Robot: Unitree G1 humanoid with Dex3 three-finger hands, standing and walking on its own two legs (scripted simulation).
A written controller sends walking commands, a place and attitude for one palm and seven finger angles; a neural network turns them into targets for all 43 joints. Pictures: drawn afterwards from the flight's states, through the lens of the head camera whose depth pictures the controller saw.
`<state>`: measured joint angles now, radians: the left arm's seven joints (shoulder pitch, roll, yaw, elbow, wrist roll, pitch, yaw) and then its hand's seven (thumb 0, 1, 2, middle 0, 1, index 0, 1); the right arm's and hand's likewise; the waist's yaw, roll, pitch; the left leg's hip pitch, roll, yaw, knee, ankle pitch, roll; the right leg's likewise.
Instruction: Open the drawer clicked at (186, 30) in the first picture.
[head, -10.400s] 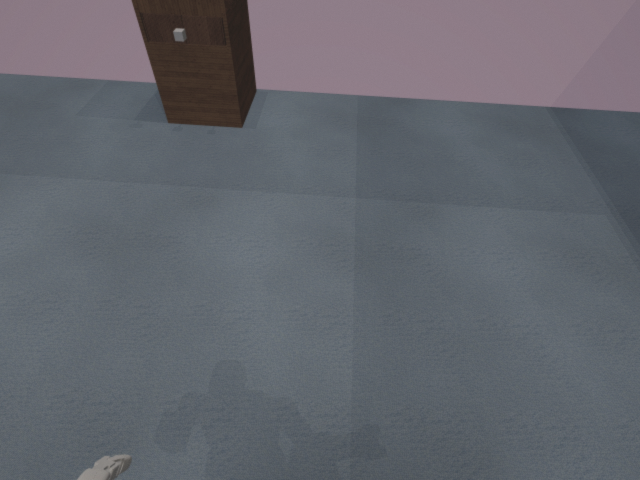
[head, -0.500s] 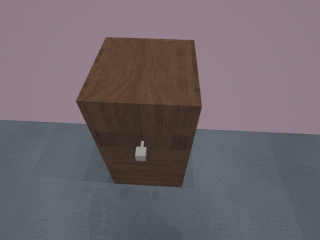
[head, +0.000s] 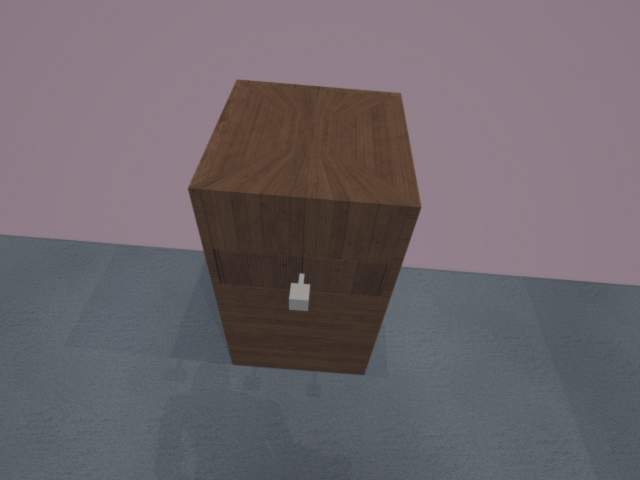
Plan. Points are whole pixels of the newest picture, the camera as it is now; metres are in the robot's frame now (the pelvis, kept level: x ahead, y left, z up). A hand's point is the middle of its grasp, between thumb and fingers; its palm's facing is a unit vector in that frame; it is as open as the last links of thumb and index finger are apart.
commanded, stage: shuffle to correct the standing spot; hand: left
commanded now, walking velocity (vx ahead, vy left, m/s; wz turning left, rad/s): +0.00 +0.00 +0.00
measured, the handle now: (300, 289) +0.55 +0.06 -0.25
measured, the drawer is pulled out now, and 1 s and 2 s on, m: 0.00 0.00 0.00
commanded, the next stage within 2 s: come to a stop and stand still in 0.78 s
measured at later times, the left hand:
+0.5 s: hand out of the picture -0.05 +0.12 -0.17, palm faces +0.05 -0.99 -0.15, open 7.4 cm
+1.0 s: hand out of the picture +0.12 +0.04 -0.16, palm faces -0.02 -0.97 -0.24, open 7.4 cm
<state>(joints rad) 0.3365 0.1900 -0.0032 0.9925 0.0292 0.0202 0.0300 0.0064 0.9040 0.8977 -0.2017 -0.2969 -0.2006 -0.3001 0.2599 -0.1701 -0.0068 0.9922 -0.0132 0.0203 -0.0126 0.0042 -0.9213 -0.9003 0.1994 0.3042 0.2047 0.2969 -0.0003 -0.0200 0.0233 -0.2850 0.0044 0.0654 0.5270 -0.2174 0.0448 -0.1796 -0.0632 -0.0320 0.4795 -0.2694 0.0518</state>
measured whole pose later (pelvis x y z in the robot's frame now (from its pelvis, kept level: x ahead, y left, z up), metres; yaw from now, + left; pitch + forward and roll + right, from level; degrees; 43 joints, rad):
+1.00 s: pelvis +0.04 -0.14 +0.00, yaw -1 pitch +1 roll -1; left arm 0.19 0.16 0.05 0.97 0.03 0.01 0.00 0.01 0.91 0.90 -0.20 -0.30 -0.20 -0.30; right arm 0.32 -0.21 -0.06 1.10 -0.02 0.04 -0.05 0.01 -0.91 -0.90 0.20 0.30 0.20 0.30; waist -0.04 0.07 0.05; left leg -0.38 0.10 0.05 0.93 -0.52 -0.02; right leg -0.30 -0.04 -0.12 0.54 -0.26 -0.01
